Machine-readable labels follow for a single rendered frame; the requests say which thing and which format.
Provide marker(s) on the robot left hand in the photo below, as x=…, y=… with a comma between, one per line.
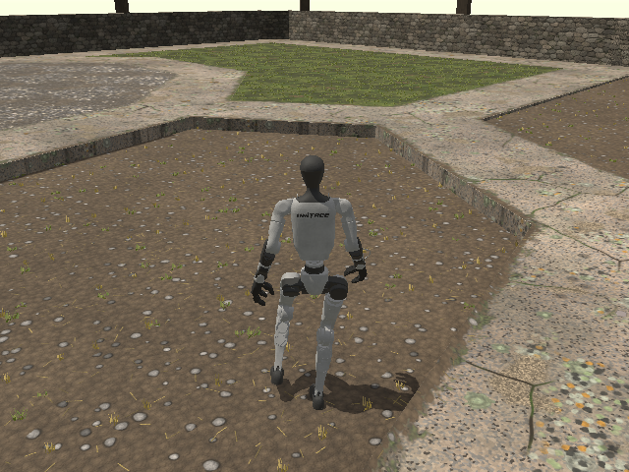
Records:
x=256, y=289

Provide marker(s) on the right robot forearm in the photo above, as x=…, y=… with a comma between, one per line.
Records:
x=358, y=257

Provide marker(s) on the robot right hand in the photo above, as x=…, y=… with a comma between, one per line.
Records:
x=360, y=277

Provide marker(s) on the robot right upper arm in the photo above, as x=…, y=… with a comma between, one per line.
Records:
x=344, y=208

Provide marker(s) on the robot left upper arm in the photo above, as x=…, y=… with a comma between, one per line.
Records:
x=277, y=222

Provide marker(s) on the robot torso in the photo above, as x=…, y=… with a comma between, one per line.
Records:
x=313, y=227

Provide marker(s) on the left robot forearm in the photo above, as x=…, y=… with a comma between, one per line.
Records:
x=264, y=264

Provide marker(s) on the right robot foot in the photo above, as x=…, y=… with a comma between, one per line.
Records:
x=318, y=402

